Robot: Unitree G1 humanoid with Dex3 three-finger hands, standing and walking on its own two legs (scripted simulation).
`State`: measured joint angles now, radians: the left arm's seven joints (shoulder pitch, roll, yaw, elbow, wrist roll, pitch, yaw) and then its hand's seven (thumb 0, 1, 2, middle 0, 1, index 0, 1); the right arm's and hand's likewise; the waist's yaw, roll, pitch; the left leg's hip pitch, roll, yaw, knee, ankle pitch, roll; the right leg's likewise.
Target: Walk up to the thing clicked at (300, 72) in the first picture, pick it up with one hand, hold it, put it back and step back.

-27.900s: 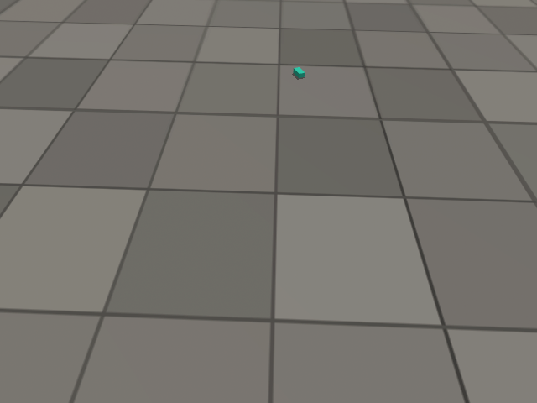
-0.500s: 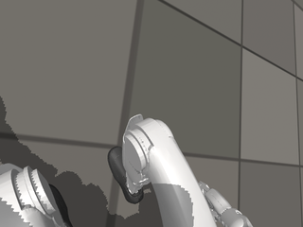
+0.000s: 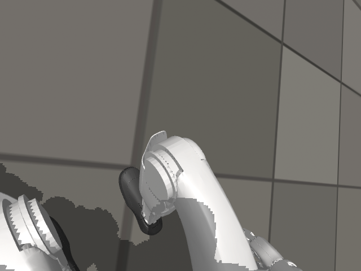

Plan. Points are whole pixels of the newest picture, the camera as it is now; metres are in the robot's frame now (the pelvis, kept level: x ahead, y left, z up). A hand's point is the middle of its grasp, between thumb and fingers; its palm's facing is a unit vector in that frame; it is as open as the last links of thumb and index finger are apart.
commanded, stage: rest palm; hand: left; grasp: from above
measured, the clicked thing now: out of the picture +0.54 +0.35 -0.31
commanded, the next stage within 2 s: none
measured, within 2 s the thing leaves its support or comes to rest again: neither
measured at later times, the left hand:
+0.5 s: hand out of the picture +0.51 +0.32 -0.25, palm faces -0.48 -0.10 -0.87, open 14.0 cm
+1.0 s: hand out of the picture +0.51 +0.33 -0.25, palm faces -0.48 -0.11 -0.87, open 13.2 cm
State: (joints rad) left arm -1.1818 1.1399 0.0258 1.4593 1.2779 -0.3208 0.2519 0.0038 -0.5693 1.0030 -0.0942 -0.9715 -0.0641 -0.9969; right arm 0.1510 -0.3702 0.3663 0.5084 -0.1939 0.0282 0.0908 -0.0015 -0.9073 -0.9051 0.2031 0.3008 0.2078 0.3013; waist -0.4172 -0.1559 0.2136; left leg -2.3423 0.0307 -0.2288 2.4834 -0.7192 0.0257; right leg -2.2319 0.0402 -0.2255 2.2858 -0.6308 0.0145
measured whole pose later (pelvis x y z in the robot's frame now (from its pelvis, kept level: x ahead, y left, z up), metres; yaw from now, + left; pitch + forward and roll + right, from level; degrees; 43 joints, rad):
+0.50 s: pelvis +0.00 +0.00 -0.01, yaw +0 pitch +32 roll -14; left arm -1.28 1.13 -0.01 1.65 1.27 -0.19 0.39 0.00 -0.48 0.94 -0.15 -0.90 -0.13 -0.92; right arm 0.12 -0.31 0.40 0.58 -0.19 -0.09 0.10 0.00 -0.91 -0.91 0.20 0.30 0.21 0.30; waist -0.47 -0.13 0.20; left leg -2.39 0.04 -0.20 2.50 -0.70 0.05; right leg -2.28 0.05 -0.20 2.31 -0.61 0.03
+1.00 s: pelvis +0.00 +0.01 +0.00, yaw -1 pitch +31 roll -17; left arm -1.24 1.18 0.00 1.58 1.29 -0.26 0.37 0.00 -0.33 0.82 -0.26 -0.81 -0.24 -0.82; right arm 0.11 -0.35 0.40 0.54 -0.21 -0.06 0.10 0.00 -0.91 -0.91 0.20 0.30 0.21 0.30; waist -0.45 -0.15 0.21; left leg -2.36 0.04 -0.23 2.50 -0.73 0.04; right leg -2.25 0.05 -0.23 2.29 -0.63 0.03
